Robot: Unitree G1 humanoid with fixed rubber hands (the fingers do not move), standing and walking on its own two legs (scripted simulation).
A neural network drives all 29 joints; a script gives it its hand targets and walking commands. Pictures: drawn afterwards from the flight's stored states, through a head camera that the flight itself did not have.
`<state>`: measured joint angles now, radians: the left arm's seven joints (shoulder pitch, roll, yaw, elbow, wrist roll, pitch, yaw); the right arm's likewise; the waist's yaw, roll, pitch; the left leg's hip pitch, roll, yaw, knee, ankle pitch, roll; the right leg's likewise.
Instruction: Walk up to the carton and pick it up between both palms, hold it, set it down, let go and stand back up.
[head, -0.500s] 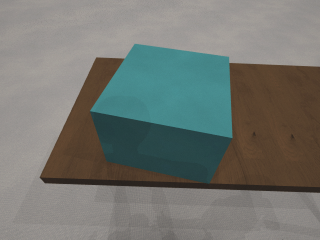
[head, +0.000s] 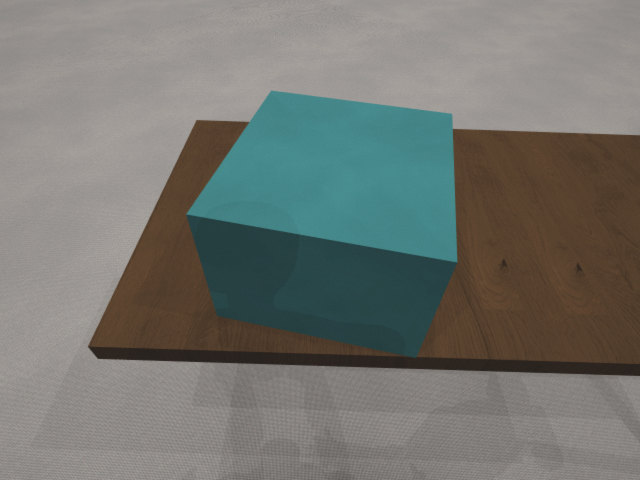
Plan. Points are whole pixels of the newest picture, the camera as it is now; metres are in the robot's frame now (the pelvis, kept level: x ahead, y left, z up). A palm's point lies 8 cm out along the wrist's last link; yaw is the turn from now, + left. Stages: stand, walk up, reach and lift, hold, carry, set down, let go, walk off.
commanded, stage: walk up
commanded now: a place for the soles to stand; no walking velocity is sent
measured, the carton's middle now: (337, 212) +0.48 -0.01 +0.08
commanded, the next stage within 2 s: reach and lift in 0.34 s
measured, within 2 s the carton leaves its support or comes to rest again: neither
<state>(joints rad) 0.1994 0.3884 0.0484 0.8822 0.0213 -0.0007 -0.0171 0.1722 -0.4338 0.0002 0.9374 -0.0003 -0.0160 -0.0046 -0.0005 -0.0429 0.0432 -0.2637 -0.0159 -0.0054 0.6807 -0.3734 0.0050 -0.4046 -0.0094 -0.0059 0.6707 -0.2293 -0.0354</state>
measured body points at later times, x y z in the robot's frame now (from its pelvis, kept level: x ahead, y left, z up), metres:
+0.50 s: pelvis +0.01 +0.00 +0.00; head +0.01 +0.02 +0.45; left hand +0.16 +0.31 -0.09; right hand +0.15 -0.30 -0.08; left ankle +0.00 +0.13 -0.72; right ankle +0.09 -0.11 -0.72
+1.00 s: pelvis +0.04 +0.01 +0.01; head +0.07 +0.03 +0.46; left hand +0.25 +0.30 -0.02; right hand +0.22 -0.26 -0.03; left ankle +0.00 +0.13 -0.72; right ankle +0.09 -0.11 -0.72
